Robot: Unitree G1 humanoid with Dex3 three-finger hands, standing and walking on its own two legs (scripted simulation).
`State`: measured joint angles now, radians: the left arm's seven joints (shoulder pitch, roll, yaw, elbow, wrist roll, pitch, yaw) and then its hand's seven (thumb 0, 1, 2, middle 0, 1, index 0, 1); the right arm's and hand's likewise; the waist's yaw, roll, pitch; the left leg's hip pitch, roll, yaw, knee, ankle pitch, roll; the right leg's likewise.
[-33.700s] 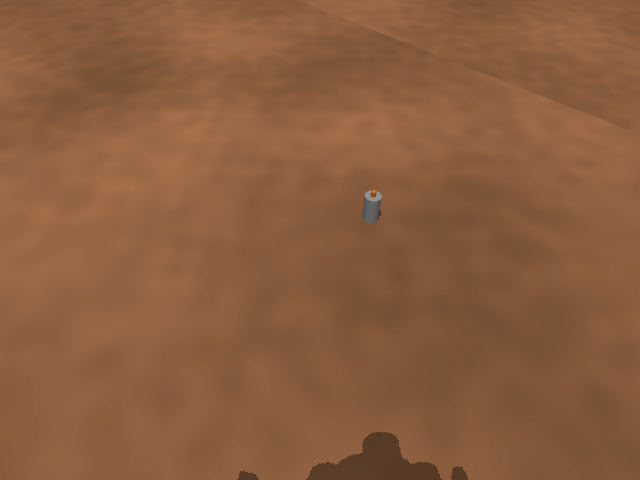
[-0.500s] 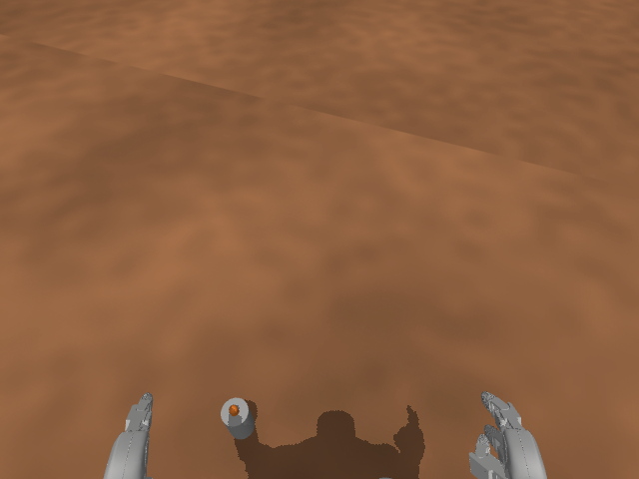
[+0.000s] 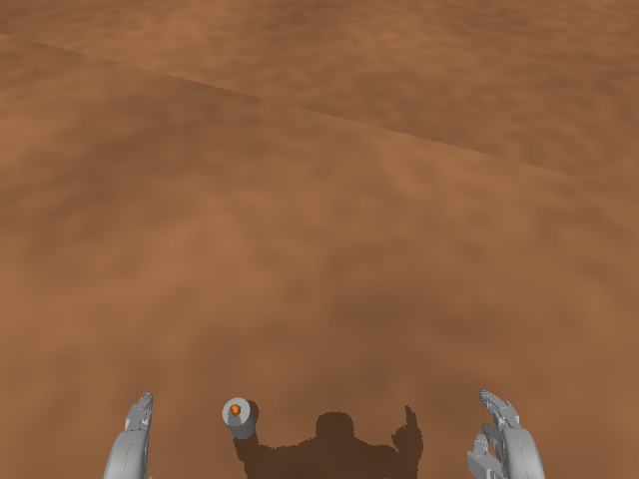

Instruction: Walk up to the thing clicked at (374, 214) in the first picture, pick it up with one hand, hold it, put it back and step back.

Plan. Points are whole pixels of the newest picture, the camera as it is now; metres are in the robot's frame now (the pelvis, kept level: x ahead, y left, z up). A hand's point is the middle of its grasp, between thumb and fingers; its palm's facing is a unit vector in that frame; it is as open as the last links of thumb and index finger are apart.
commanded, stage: home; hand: left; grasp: from the side
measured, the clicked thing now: (239, 417) +0.39 +0.22 -0.64
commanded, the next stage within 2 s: stand in 0.36 s
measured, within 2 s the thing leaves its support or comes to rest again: neither
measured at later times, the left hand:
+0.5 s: hand (181, 462) +0.17 +0.18 -0.06, palm faces +0.10 -0.95 -0.28, open 17.5 cm
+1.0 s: hand out of the picture +0.12 +0.23 -0.11, palm faces -0.03 -0.94 -0.34, open 8.1 cm
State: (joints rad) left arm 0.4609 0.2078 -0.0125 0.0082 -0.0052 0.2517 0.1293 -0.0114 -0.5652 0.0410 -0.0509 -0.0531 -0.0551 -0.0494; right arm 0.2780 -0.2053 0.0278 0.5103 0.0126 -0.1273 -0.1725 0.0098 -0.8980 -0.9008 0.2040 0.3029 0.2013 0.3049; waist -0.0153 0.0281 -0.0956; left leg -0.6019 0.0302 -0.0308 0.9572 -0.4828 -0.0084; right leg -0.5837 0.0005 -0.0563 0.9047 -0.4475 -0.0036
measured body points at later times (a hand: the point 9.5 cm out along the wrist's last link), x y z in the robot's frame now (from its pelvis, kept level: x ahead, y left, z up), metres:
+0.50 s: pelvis +0.00 +0.00 +0.00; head +0.03 +0.00 +0.45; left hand +0.16 +0.23 -0.04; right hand +0.16 -0.24 -0.07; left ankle +0.00 +0.12 -0.69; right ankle +0.01 -0.12 -0.69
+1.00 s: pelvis -0.01 +0.00 +0.02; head +0.01 +0.01 +0.47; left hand +0.12 +0.27 -0.08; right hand +0.11 -0.28 -0.09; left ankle +0.00 +0.12 -0.69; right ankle +0.01 -0.12 -0.69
